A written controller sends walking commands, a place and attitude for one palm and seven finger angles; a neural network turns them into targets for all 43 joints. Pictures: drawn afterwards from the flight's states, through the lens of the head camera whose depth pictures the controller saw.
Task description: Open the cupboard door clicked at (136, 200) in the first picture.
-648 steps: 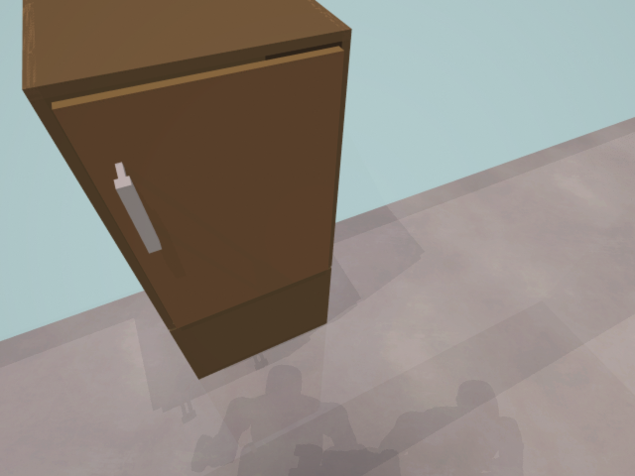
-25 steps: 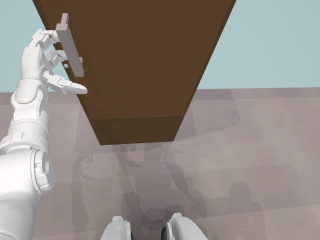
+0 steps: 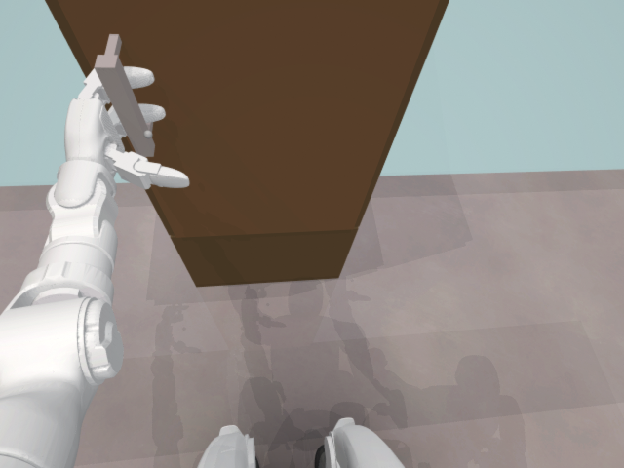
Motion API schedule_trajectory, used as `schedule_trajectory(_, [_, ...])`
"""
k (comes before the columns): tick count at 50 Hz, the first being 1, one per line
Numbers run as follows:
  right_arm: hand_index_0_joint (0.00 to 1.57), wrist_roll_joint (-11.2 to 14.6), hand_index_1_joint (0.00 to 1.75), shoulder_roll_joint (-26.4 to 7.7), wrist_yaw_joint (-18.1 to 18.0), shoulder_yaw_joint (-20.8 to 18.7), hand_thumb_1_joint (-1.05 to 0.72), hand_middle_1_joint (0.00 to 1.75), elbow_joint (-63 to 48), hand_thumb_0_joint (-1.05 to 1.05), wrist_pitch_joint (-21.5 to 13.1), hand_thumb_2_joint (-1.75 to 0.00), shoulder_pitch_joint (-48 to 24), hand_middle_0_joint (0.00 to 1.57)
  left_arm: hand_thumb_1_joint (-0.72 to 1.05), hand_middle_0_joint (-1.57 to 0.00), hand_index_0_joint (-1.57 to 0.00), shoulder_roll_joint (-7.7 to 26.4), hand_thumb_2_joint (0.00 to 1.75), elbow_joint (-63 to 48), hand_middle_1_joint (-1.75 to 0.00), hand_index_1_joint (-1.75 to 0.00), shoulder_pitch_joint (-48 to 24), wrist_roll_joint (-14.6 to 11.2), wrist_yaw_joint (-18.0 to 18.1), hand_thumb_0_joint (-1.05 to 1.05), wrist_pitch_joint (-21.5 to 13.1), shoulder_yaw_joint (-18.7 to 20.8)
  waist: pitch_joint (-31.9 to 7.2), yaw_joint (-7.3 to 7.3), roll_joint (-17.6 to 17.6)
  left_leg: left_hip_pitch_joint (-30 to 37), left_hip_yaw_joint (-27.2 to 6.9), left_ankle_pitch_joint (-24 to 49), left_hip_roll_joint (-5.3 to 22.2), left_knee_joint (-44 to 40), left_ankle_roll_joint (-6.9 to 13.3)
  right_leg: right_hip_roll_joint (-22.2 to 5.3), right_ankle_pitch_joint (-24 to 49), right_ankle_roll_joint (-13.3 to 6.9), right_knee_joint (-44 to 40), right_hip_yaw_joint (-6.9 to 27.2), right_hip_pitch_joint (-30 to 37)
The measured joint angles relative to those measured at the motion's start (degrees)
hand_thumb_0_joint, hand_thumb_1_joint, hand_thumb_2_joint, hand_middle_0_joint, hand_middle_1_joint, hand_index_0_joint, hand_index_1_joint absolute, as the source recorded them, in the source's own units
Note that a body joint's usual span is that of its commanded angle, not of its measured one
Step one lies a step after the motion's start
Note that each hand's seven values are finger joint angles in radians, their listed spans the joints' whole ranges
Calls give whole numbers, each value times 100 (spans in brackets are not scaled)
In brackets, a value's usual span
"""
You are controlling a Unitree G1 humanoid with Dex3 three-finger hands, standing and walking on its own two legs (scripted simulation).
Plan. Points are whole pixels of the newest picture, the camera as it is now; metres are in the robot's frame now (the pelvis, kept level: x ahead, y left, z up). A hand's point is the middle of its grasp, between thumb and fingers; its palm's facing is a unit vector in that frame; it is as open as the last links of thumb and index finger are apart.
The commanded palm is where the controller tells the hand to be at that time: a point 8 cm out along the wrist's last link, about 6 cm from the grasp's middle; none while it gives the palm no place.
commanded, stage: slide the fingers in behind the handle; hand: left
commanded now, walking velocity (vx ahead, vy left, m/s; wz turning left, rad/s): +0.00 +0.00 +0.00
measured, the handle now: (131, 100) +0.57 +0.19 +0.09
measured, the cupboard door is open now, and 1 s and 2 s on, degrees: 0 0 31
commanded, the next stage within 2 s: close the thumb around the handle in 0.38 s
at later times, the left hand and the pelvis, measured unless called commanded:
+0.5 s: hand (149, 132) +0.52 +0.16 +0.09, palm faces +0.01 -1.00 -0.03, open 14.1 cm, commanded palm +0.49 +0.21 +0.08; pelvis +0.00 +0.00 +0.00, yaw +0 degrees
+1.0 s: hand (147, 133) +0.51 +0.16 +0.09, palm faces +0.01 -1.00 -0.03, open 7.3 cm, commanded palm +0.49 +0.20 +0.08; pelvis +0.00 +0.01 +0.00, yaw +0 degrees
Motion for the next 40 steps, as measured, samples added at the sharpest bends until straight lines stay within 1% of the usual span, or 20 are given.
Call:
schedule_trajectory(3, [20, -13, 30, 5, 5, -5, -90, 30, -2, 0, -14, -90, -40, 20, -50, -30, -30, -36, 30, 18, -120, -120, -11, 37, 106, -1, -29, 78, -8, -9, 0, -16, 9, -6, -3, 16, 0, -4, -11, 0, 30, 10, -25])
schedule_trajectory(7, [20, -18, 30, 0, 17, -7, -90, 30, -17, 0, -26, -90, -70, 20, -50, -30, -30, 9, 30, 55, -120, -120, -27, 105, 169, -1, -47, 40, 1, -18, 20, -33, 19, -12, -8, 34, 4, -9, -20, 4, 59, 19, -50])
schedule_trajectory(14, [20, -8, 30, -1, 12, 2, -90, 30, 17, 0, -25, -90, -54, 20, -50, -30, -29, -24, 30, 121, -120, -120, -83, 35, 135, -2, -55, 22, 7, 8, 31, -19, 27, -9, -21, 23, 13, -21, -21, 13, 56, 29, -39])
schedule_trajectory(23, [20, -20, 30, -16, 27, -17, -90, 30, 32, 0, -21, -90, -1, 20, -50, -31, -29, -49, 30, 99, -120, -120, -70, 56, 200, -1, -94, -20, -11, -2, 30, -30, 30, -18, -30, 33, 25, -28, -25, 27, 58, 35, -45])
schedule_trajectory(28, [20, -24, 30, -23, 17, -10, -90, 30, 36, 0, -15, -90, -10, 20, -49, -31, -29, -24, 30, 155, -120, -120, -140, 94, 202, -1, -55, 2, 12, -29, 21, -66, 32, -17, -36, 52, 37, -34, -22, 37, 72, 38, -79])
schedule_trajectory(33, [20, -38, 30, -22, 27, -37, -90, 30, 30, 0, -14, -90, 24, 20, -37, -31, -30, -74, 35, -19, -121, -121, -23, 65, 219, -1, -106, 24, -19, -14, 36, -62, 58, -21, -30, 40, 44, -27, -11, 47, 55, 66, -83])
schedule_trajectory(40, [20, -19, 30, 3, 46, -36, -90, 30, 34, 0, 29, -90, 46, 20, -6, -34, -32, -132, 49, -30, -124, -124, 85, 44, 247, -1, -73, -44, -50, 23, 48, 49, 65, -26, -39, -5, 55, -32, -13, 59, 6, 75, 30])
